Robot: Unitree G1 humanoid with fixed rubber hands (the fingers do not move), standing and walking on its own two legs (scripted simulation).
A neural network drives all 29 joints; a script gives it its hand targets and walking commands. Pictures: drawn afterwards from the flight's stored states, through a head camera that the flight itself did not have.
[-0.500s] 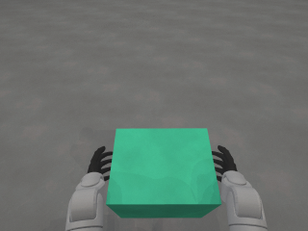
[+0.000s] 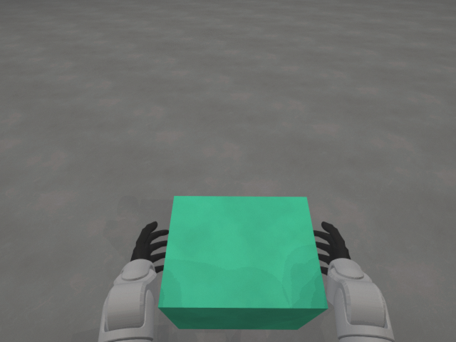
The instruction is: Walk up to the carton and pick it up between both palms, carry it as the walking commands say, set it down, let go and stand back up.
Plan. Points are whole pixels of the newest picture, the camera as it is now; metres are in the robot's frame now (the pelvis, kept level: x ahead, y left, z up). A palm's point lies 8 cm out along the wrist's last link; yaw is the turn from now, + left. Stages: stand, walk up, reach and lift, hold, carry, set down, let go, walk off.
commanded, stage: carry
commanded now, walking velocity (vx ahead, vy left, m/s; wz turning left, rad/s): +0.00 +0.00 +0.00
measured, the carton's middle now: (239, 266) +0.31 +0.00 -0.04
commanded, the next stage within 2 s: hold in 1.34 s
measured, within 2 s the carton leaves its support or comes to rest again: neither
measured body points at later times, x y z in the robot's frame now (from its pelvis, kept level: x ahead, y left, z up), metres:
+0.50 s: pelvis -0.01 +0.01 +0.00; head -0.04 -0.01 +0.45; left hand +0.27 +0.17 +0.05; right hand +0.26 -0.17 +0.03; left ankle +0.02 +0.11 -0.73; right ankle -0.04 -0.09 -0.73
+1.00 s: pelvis -0.03 +0.00 +0.00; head -0.04 +0.00 +0.45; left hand +0.26 +0.17 +0.04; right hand +0.25 -0.17 +0.04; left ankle +0.02 +0.11 -0.73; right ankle -0.04 -0.09 -0.73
